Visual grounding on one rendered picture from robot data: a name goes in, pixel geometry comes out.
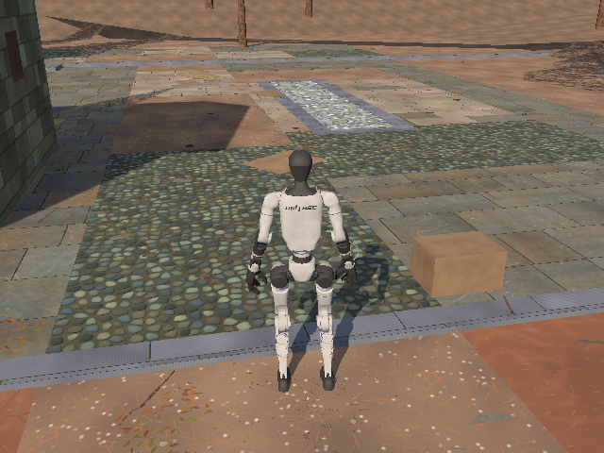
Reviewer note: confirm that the right robot hand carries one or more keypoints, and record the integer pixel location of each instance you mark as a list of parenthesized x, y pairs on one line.
[(349, 273)]

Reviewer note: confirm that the left robot thigh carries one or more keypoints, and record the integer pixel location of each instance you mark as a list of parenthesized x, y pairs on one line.
[(280, 288)]

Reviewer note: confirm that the left robot upper arm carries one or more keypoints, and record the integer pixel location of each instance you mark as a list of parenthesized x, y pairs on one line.
[(271, 200)]

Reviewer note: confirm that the left robot forearm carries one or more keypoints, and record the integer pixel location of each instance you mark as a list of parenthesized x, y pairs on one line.
[(257, 254)]

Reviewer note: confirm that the left robot hand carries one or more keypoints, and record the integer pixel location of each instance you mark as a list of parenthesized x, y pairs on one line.
[(251, 281)]

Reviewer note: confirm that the right robot forearm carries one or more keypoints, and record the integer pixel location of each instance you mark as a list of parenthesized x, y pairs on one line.
[(345, 252)]

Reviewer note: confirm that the right robot upper arm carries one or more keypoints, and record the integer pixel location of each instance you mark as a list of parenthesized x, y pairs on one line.
[(331, 200)]

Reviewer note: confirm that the left robot shin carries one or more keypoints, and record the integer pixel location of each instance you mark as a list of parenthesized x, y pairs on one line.
[(282, 347)]

